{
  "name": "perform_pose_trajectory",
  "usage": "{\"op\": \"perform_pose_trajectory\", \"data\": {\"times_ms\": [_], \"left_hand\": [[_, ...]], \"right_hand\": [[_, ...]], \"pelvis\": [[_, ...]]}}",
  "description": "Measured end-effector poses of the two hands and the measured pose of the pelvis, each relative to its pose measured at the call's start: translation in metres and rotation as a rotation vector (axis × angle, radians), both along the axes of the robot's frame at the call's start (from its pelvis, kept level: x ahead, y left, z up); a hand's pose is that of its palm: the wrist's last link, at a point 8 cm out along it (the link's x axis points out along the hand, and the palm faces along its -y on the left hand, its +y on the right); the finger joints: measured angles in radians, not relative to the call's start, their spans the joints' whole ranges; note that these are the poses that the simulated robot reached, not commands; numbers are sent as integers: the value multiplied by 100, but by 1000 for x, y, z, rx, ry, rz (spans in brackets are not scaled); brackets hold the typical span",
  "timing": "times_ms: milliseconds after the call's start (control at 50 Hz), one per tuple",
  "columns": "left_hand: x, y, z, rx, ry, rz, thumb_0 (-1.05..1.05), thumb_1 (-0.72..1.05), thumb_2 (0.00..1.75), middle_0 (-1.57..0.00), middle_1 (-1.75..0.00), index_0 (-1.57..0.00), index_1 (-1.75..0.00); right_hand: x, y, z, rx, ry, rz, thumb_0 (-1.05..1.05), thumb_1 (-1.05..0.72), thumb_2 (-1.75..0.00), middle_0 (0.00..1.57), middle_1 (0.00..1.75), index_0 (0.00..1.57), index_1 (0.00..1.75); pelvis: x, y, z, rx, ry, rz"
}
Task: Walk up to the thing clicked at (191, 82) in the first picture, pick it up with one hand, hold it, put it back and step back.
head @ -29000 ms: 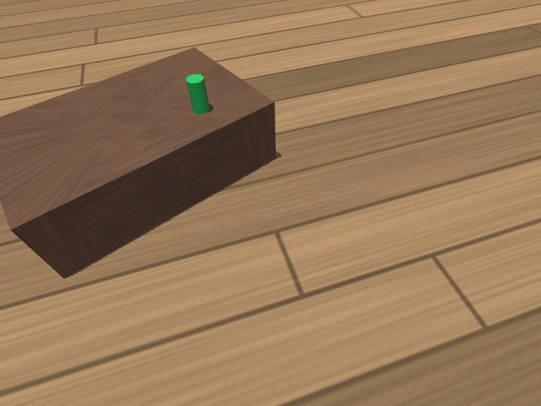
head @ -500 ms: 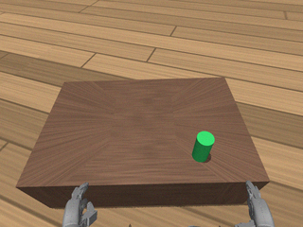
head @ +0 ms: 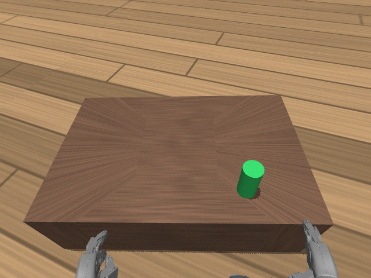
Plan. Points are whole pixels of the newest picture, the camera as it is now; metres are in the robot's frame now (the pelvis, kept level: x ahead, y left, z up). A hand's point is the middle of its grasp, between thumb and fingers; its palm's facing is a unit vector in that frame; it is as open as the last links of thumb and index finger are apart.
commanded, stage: home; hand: right
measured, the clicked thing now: (249, 180) +0.51 -0.21 -0.29
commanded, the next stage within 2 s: stand in 1.16 s
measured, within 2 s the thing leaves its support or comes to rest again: neither
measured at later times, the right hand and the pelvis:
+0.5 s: hand (288, 259) +0.18 -0.18 -0.06, palm faces +0.15 +0.95 -0.28, open 17.6 cm; pelvis +0.01 +0.00 +0.00, yaw +0 degrees
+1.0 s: hand (286, 260) +0.18 -0.18 -0.06, palm faces +0.15 +0.95 -0.28, open 17.6 cm; pelvis +0.01 +0.00 +0.00, yaw +0 degrees
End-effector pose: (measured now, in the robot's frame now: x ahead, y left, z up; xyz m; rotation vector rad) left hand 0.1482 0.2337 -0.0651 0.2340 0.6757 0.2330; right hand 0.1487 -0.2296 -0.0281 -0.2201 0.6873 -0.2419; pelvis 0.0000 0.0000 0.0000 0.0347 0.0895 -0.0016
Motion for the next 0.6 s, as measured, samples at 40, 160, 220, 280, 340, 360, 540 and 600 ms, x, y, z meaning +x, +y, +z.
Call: {"op": "perform_pose_trajectory", "data": {"times_ms": [40, 160, 220, 280, 340, 360, 540, 600], "left_hand": [[2, -2, 1, -1, -8, -6, 1, 90, 90, -20, -30, -20, -30], [9, -6, 3, 3, -24, -17, 1, 90, 90, -20, -30, -20, -30], [11, -7, 3, 5, -28, -19, 1, 90, 90, -20, -30, -20, -30], [12, -7, 2, 6, -29, -21, 1, 90, 90, -20, -30, -20, -30], [13, -6, 2, 5, -29, -22, 1, 90, 90, -20, -30, -20, -30], [13, -6, 2, 5, -28, -22, 1, 90, 90, -20, -30, -20, -30], [15, 0, -1, 6, -15, -13, 1, 90, 90, -20, -30, -20, -30], [16, 2, -1, 9, -12, -10, 1, 90, 90, -20, -30, -20, -30]], "right_hand": [[0, -1, 0, 1, 0, 0, -1, 57, -3, 5, 5, 5, 5], [0, -3, 0, 3, 4, -1, -1, 58, -3, 5, 5, 5, 5], [0, -4, 0, 3, 7, -4, -1, 58, -3, 5, 4, 5, 5], [2, -4, -1, 2, 9, -6, -1, 58, -3, 5, 5, 5, 5], [4, -4, 0, 2, 9, -6, -1, 58, -3, 5, 5, 5, 5], [5, -3, 0, 2, 9, -5, -1, 58, -3, 5, 5, 5, 5], [7, 0, 0, 0, 21, -6, -1, 57, -3, 5, 5, 5, 5], [8, 1, 0, 0, 22, -7, -1, 57, -3, 5, 5, 5, 5]], "pelvis": [[0, -1, 0, 1, 1, 0], [2, -2, -1, 4, 7, -1], [3, -3, -1, 5, 8, -3], [4, -3, -2, 5, 10, -3], [6, -2, -2, 5, 13, -4], [6, -2, -2, 5, 14, -4], [10, 1, -2, 2, 21, -5], [11, 2, -2, 1, 20, -6]]}}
